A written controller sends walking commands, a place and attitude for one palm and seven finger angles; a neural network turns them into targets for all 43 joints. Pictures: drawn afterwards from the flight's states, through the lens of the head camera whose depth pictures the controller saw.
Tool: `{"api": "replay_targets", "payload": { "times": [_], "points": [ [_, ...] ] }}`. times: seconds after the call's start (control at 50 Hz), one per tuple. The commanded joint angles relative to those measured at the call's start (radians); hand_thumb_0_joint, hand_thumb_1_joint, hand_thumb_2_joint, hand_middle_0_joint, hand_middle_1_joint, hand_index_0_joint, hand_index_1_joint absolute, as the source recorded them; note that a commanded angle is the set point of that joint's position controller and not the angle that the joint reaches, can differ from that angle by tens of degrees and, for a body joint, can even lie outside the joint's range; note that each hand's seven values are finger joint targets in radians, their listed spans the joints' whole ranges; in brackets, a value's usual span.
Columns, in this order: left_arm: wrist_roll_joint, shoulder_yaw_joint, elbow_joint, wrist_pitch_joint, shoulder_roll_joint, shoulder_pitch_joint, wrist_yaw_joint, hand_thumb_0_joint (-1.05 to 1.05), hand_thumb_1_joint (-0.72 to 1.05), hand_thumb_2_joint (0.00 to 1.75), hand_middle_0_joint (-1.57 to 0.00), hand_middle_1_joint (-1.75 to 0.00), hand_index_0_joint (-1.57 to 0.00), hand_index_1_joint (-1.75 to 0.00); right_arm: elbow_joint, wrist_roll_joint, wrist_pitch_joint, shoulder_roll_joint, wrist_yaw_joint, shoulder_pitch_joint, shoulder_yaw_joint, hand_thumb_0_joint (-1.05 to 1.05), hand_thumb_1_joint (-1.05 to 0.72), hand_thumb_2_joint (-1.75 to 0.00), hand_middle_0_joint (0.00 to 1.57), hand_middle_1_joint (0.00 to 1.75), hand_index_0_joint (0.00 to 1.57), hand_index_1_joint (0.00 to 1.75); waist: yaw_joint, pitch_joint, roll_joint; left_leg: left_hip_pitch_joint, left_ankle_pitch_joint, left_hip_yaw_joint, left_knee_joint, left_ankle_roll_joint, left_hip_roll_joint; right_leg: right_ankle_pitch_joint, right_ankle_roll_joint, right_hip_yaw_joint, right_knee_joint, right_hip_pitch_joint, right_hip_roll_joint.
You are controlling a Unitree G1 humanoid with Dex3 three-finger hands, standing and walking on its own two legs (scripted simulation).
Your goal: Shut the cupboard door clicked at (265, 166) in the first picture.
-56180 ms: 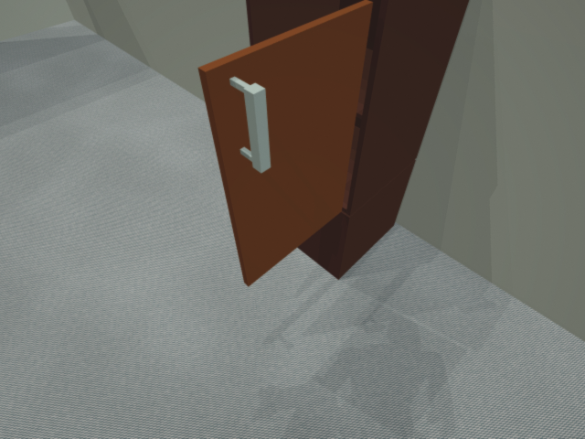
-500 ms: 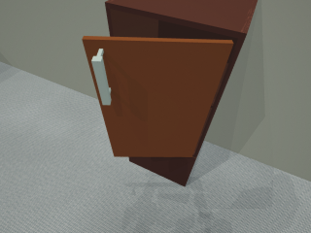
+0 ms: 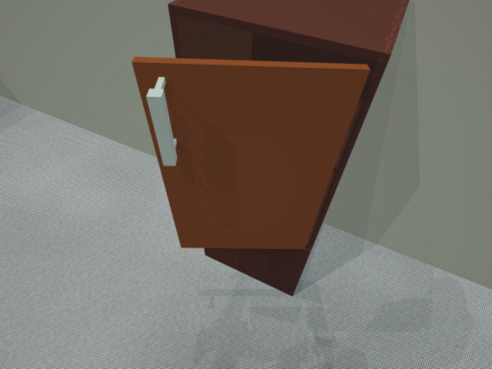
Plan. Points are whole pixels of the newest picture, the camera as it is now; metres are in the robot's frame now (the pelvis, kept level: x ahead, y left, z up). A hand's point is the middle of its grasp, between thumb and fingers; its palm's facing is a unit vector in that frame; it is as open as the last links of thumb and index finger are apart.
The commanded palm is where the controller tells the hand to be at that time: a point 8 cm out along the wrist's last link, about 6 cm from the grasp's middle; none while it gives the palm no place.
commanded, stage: raise the hand and make a fist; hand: left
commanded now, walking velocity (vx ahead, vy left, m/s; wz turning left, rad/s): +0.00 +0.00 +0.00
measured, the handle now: (165, 123) +0.47 +0.18 +0.15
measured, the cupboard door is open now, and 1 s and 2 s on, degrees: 26 26 26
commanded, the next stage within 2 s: bring the fist close to the handle in 1.98 s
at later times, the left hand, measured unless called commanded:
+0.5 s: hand out of the picture +0.13 +0.18 -0.04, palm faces +0.14 -0.99 -0.01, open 6.1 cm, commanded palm +0.11 +0.23 -0.01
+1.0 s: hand (113, 318) +0.17 +0.20 +0.06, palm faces +0.10 -0.99 -0.06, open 3.7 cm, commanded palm +0.14 +0.24 +0.07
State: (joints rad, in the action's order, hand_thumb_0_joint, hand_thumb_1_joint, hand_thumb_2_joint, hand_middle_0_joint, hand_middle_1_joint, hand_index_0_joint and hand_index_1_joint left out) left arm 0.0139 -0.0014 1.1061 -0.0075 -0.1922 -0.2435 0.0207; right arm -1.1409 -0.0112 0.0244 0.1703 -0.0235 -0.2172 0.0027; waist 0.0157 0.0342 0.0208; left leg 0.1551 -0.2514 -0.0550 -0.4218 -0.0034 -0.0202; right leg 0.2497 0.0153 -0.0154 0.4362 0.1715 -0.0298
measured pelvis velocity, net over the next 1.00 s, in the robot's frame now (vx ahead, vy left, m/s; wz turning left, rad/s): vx -0.02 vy -0.01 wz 0.05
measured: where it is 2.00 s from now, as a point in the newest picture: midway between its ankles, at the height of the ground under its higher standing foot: outside the picture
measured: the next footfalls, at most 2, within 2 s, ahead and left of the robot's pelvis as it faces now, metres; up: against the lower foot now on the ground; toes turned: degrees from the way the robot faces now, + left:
none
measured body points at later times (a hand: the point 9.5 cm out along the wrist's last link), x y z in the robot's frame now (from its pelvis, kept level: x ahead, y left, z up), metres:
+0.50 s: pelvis -0.04 -0.02 -0.08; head -0.01 -0.01 +0.37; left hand +0.11 +0.24 -0.04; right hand +0.20 -0.25 -0.11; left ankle -0.02 +0.12 -0.74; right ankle -0.01 -0.13 -0.74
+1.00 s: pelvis -0.02 -0.01 -0.05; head -0.01 -0.01 +0.40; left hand +0.16 +0.25 +0.06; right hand +0.14 -0.24 -0.12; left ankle -0.02 +0.12 -0.74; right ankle -0.01 -0.13 -0.74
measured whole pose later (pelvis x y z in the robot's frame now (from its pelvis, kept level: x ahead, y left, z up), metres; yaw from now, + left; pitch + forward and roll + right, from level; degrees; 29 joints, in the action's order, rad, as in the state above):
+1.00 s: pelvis -0.02 -0.01 -0.05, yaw +3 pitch +5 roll -1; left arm -0.31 0.19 -0.24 -0.21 -0.25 -0.46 -0.22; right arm -0.56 0.03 0.27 0.25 -0.08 -0.32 0.01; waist 0.02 -0.08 -0.04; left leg 0.55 -0.43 0.02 -0.89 -0.01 -0.03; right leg 0.43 0.00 -0.07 0.85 0.52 -0.03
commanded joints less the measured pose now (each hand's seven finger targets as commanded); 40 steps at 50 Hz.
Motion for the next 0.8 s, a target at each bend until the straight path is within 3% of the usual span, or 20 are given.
{"api": "replay_targets", "payload": {
  "times": [0.0,0.02,0.04,0.06,0.08,0.1,0.12,0.14,0.16,0.18,0.2,0.22,0.28,0.32,0.36,0.42,0.5,0.58,0.7,0.78],
  "points": [
    [0.000,0.018,-0.032,-0.021,-0.119,-0.045,0.009,0.00,0.90,0.90,-0.20,-0.30,-0.20,-0.30,0.037,0.001,0.012,0.121,-0.006,-0.034,-0.018,0.00,-0.90,-0.90,0.20,0.30,0.20,0.30,-0.005,-0.001,-0.012,0.009,0.169,0.080,0.078,0.025,-0.086,-0.172,-0.040,0.077,-0.071,0.007,-0.076],
    [0.000,0.018,-0.032,-0.020,-0.119,-0.042,0.009,0.00,0.90,0.90,-0.20,-0.30,-0.20,-0.30,0.036,0.000,0.012,0.126,-0.006,-0.035,-0.018,0.00,-0.90,-0.90,0.20,0.30,0.20,0.30,-0.006,-0.001,-0.021,0.014,0.167,0.082,0.081,0.025,-0.086,-0.165,-0.039,0.077,-0.068,0.007,-0.076],
    [0.007,0.008,0.009,-0.029,-0.095,-0.123,0.051,0.00,0.90,0.90,-0.20,-0.30,-0.20,-0.30,0.099,0.012,0.012,0.138,0.004,0.013,-0.022,0.00,-0.90,-0.90,0.20,0.30,0.20,0.30,0.007,0.022,-0.079,0.060,0.215,0.037,-0.097,-0.004,-0.105,-0.330,-0.029,0.096,-0.060,0.032,-0.123],
    [-0.119,0.463,-1.645,-0.312,-0.708,0.751,0.047,0.00,0.90,0.90,-0.20,-0.30,-0.20,-0.30,0.403,0.016,0.204,0.324,-0.103,-0.088,-0.061,0.00,-0.90,-0.90,0.20,0.30,0.20,0.30,-0.144,-0.392,-0.087,-0.244,0.369,0.063,-0.062,0.035,-0.045,-0.371,-0.026,0.017,0.094,-0.025,-0.009],
    [-0.137,0.064,-1.331,-0.225,-0.186,0.034,0.053,0.00,0.90,0.90,-0.22,-0.32,-0.22,-0.32,0.414,0.052,0.263,0.183,-0.106,0.003,-0.022,0.00,-0.90,-0.90,0.20,0.30,0.20,0.30,-0.024,-0.523,-0.371,-0.265,0.550,0.012,-0.085,0.027,-0.002,-0.252,-0.040,-0.052,0.154,0.037,0.045],
    [-0.200,0.004,-1.268,-0.085,0.030,-0.189,0.060,0.00,0.90,0.90,-0.24,-0.34,-0.24,-0.34,0.429,0.046,0.297,0.156,-0.088,0.047,-0.019,0.00,-0.90,-0.90,0.20,0.30,0.20,0.30,-0.006,-0.400,-0.314,-0.149,0.603,0.042,-0.068,-0.023,-0.033,-0.136,-0.028,-0.097,0.139,0.054,0.037],
    [-0.175,0.031,-1.173,-0.089,0.001,-0.095,0.076,0.00,0.90,0.90,-0.25,-0.36,-0.25,-0.36,0.407,0.058,0.324,0.164,-0.065,0.000,-0.030,0.00,-0.90,-0.90,0.20,0.30,0.20,0.30,-0.067,-0.161,-0.134,0.014,0.384,0.074,-0.075,-0.016,-0.023,-0.094,-0.018,-0.099,0.123,0.158,0.033],
    [-0.179,0.039,-1.176,-0.141,0.010,-0.042,0.065,0.00,0.90,0.90,-0.27,-0.38,-0.27,-0.38,0.455,0.043,0.339,0.185,-0.049,0.009,-0.052,0.00,-0.90,-0.90,0.20,0.30,0.20,0.30,-0.085,-0.004,-0.052,0.133,0.160,0.090,-0.090,-0.009,0.001,-0.053,-0.018,-0.107,0.103,0.233,0.030],
    [-0.182,0.089,-1.088,-0.203,-0.014,-0.094,0.045,0.00,0.90,0.90,-0.29,-0.40,-0.29,-0.40,0.482,0.030,0.349,0.194,-0.040,0.016,-0.064,0.00,-0.90,-0.90,0.20,0.30,0.20,0.30,-0.076,0.040,0.048,0.240,0.020,0.094,-0.126,-0.004,0.014,0.039,-0.019,-0.113,0.124,0.311,0.027],
    [-0.198,0.105,-1.013,-0.281,0.009,-0.190,0.008,0.00,0.90,0.90,-0.31,-0.42,-0.31,-0.42,0.509,0.019,0.356,0.186,-0.030,0.033,-0.071,0.00,-0.90,-0.90,0.20,0.30,0.20,0.30,-0.045,0.038,0.143,0.322,-0.047,0.093,-0.176,-0.006,0.022,0.117,-0.019,-0.115,0.165,0.366,0.031],
    [-0.211,0.140,-0.954,-0.359,0.007,-0.310,-0.046,0.00,0.90,0.90,-0.33,-0.44,-0.33,-0.44,0.549,0.019,0.362,0.179,-0.013,0.048,-0.080,0.00,-0.90,-0.90,0.20,0.30,0.20,0.30,0.009,0.005,0.099,0.367,-0.045,0.074,-0.226,-0.015,0.038,0.132,-0.032,-0.101,0.211,0.373,0.027],
    [-0.232,0.165,-0.931,-0.449,0.008,-0.361,-0.105,0.00,0.90,0.90,-0.35,-0.46,-0.35,-0.46,0.570,0.009,0.362,0.170,0.004,0.053,-0.083,0.00,-0.90,-0.90,0.20,0.30,0.20,0.30,0.033,-0.056,0.155,0.428,-0.038,0.062,-0.295,-0.023,0.043,0.135,-0.037,-0.098,0.281,0.401,0.024],
    [-0.273,0.210,-0.943,-0.650,-0.045,-0.400,-0.308,0.00,0.90,0.90,-0.40,-0.52,-0.40,-0.52,0.660,0.008,0.343,0.186,0.033,0.079,-0.105,0.00,-0.90,-0.90,0.20,0.30,0.20,0.30,0.058,-0.161,0.131,0.570,-0.059,0.034,-0.461,-0.018,0.055,0.114,-0.051,-0.035,0.431,0.456,0.011],
    [-0.304,0.254,-1.047,-0.582,-0.112,-0.374,-0.353,0.00,0.90,0.90,-0.44,-0.56,-0.44,-0.56,0.746,0.026,0.316,0.197,0.030,0.104,-0.102,0.00,-0.90,-0.90,0.20,0.30,0.20,0.30,0.082,-0.241,0.006,0.578,-0.073,0.013,-0.473,-0.001,0.070,0.141,-0.051,0.011,0.433,0.412,-0.001],
    [-0.340,0.277,-1.210,-0.484,-0.138,-0.315,-0.348,0.00,0.90,0.90,-0.47,-0.60,-0.47,-0.60,0.811,0.040,0.292,0.192,0.006,0.116,-0.094,0.00,-0.90,-0.90,0.20,0.30,0.20,0.30,0.074,-0.295,-0.011,0.564,-0.086,0.011,-0.482,0.011,0.070,0.191,-0.039,0.040,0.402,0.392,0.001],
    [-0.322,0.245,-1.499,-0.460,-0.150,-0.126,-0.267,0.00,0.90,0.90,-0.53,-0.66,-0.53,-0.66,0.833,0.036,0.286,0.176,-0.018,0.064,-0.079,0.00,-0.90,-0.90,0.20,0.30,0.20,0.30,0.008,-0.316,-0.080,0.526,-0.116,0.054,-0.504,0.024,0.043,0.246,-0.030,0.041,0.397,0.473,0.019],
    [-0.287,0.180,-1.621,-0.517,-0.157,0.000,-0.227,0.00,0.90,0.90,-0.60,-0.74,-0.60,-0.74,0.790,0.025,0.296,0.182,-0.047,0.011,-0.057,0.00,-0.90,-0.90,0.20,0.30,0.20,0.30,-0.065,-0.281,-0.052,0.502,-0.097,0.084,-0.546,0.036,0.022,0.182,-0.030,0.022,0.415,0.528,0.039],
    [-0.298,0.174,-1.500,-0.434,-0.164,-0.080,-0.286,0.00,0.90,0.90,-0.68,-0.82,-0.68,-0.82,0.769,0.044,0.295,0.189,-0.065,0.014,-0.044,0.00,-0.90,-0.90,0.20,0.30,0.20,0.30,-0.056,-0.249,-0.066,0.510,-0.149,0.089,-0.511,0.029,0.022,0.258,-0.026,0.033,0.356,0.495,0.036],
    [-0.339,0.305,-1.451,-0.222,-0.207,-0.211,-0.271,0.00,0.90,0.90,-0.79,-0.94,-0.79,-0.94,0.791,0.052,0.267,0.159,-0.074,0.057,-0.031,0.00,-0.90,-0.90,0.20,0.30,0.20,0.30,0.030,-0.269,-0.020,0.468,-0.072,0.080,-0.423,0.022,0.031,0.203,-0.017,0.041,0.277,0.319,0.015],
    [-0.347,0.300,-1.518,-0.248,-0.185,-0.179,-0.228,0.00,0.90,0.90,-0.86,-1.02,-0.86,-1.02,0.787,0.043,0.277,0.155,-0.065,0.039,-0.023,0.00,-0.90,-0.90,0.20,0.30,0.20,0.30,0.021,-0.243,0.004,0.418,-0.019,0.085,-0.375,0.017,0.026,0.090,-0.013,0.006,0.280,0.300,0.021]
  ]
}}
